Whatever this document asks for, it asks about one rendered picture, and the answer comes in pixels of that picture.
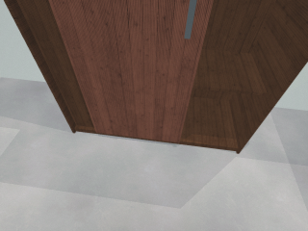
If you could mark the handle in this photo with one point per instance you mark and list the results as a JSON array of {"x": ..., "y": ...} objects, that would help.
[{"x": 190, "y": 17}]

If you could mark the wardrobe door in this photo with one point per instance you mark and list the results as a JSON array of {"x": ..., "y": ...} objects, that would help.
[
  {"x": 133, "y": 64},
  {"x": 43, "y": 24}
]

